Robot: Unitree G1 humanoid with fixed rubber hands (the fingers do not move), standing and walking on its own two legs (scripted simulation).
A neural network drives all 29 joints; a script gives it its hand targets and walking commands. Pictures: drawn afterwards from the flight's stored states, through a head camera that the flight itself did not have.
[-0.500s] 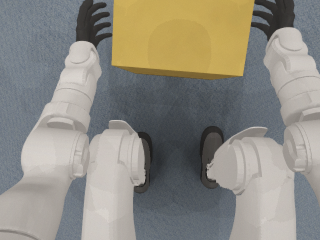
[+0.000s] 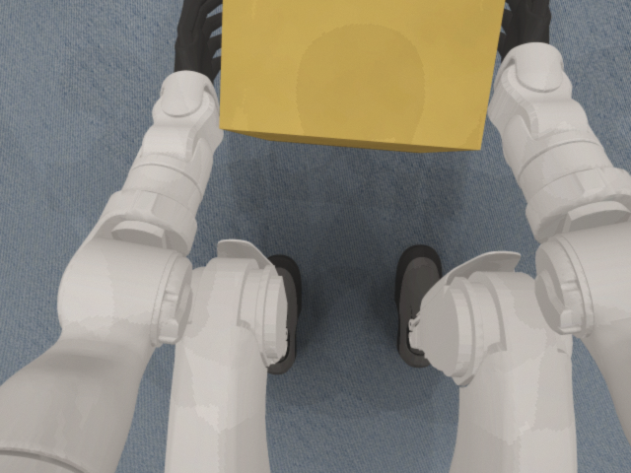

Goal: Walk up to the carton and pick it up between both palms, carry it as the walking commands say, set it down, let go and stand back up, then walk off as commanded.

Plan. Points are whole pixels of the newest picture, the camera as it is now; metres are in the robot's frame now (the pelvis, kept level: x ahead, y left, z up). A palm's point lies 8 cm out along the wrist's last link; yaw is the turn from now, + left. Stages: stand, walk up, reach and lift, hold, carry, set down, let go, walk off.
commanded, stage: reach and lift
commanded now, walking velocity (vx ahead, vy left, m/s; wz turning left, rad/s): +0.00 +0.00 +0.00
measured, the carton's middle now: (351, 78) +0.50 +0.01 -0.25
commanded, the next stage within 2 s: none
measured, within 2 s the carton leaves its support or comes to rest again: leaves its support in 0.60 s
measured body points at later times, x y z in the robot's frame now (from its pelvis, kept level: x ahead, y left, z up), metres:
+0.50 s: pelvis -0.01 -0.01 -0.02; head +0.34 +0.02 +0.26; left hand +0.51 +0.17 -0.20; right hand +0.53 -0.16 -0.19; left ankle +0.10 +0.12 -0.34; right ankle +0.13 -0.12 -0.34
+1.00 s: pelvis -0.03 -0.01 +0.01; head +0.32 +0.01 +0.29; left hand +0.50 +0.17 -0.14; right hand +0.53 -0.16 -0.12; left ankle +0.10 +0.12 -0.34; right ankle +0.13 -0.13 -0.34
